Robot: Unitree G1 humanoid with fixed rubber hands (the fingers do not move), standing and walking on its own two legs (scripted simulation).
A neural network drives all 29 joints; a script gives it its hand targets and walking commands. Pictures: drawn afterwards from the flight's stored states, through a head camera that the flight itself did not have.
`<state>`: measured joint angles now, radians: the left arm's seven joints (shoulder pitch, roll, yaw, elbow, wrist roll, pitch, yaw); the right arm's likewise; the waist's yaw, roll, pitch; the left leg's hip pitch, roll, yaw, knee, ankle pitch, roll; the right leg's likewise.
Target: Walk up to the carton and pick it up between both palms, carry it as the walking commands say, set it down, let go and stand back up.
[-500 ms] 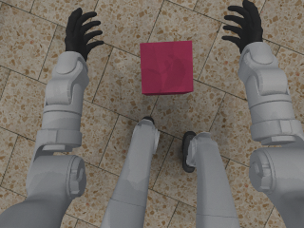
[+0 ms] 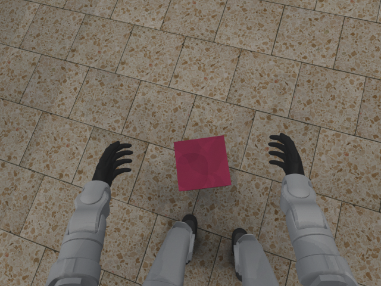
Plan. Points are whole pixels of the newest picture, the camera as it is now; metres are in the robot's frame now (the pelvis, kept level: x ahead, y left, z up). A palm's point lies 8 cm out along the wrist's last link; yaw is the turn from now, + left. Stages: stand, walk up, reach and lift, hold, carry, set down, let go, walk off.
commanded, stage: let go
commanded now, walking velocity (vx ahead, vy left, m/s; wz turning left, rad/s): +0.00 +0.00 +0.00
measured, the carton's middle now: (202, 166) +0.38 +0.06 -0.58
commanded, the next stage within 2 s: stand in 0.94 s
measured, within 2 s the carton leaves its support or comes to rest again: neither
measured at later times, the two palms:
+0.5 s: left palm (93, 235) +0.21 +0.20 -0.01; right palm out of the picture +0.23 -0.25 -0.02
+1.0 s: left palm (70, 267) +0.15 +0.24 -0.02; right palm out of the picture +0.17 -0.22 -0.03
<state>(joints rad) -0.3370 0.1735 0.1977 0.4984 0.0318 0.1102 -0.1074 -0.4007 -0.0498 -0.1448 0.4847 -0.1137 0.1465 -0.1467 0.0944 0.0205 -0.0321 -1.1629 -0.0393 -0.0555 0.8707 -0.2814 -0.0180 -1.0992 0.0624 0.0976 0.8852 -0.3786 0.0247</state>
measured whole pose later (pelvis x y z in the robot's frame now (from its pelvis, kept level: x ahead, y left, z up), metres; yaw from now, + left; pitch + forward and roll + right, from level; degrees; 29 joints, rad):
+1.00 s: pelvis +0.02 -0.01 +0.06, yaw +2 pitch -2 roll +0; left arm 0.23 0.22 0.02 0.51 0.02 0.13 -0.01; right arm 0.21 -0.19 0.01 0.59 -0.03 0.06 0.02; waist 0.00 0.00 0.06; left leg -0.19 -0.04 -0.07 0.51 -0.27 0.01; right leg -0.14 0.02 0.06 0.50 -0.31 0.00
